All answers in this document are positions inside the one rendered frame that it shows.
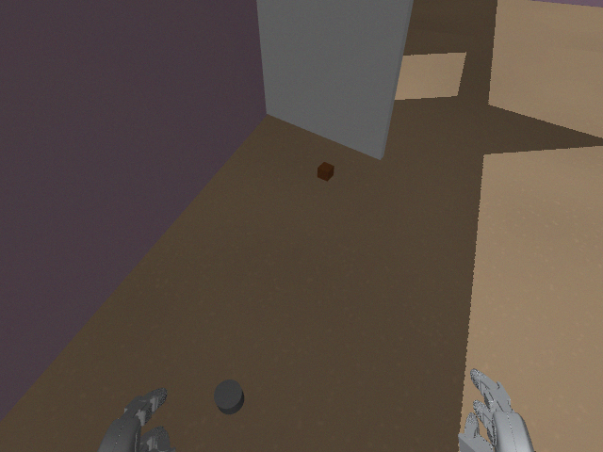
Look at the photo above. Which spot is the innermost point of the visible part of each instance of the right robot hand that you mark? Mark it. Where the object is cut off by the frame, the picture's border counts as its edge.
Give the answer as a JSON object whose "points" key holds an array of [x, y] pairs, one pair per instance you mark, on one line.
{"points": [[506, 429]]}

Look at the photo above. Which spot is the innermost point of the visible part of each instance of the left robot hand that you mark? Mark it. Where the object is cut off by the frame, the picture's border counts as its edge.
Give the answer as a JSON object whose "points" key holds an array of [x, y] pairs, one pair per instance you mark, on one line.
{"points": [[123, 435]]}

